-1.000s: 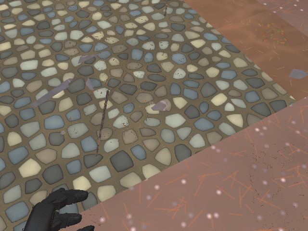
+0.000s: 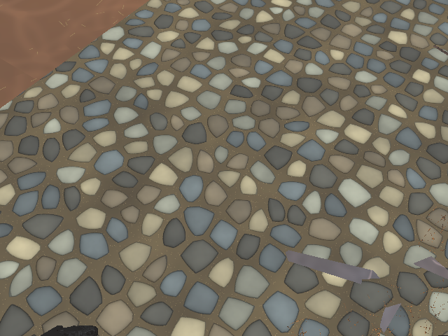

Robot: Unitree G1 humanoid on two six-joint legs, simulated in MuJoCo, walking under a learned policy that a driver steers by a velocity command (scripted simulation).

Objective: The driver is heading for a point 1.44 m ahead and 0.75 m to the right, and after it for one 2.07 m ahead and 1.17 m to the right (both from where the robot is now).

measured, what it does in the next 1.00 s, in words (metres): steps on the spot, turning right: left foot, then right foot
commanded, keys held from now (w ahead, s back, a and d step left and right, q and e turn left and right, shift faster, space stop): e+shift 0.98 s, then shift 0.02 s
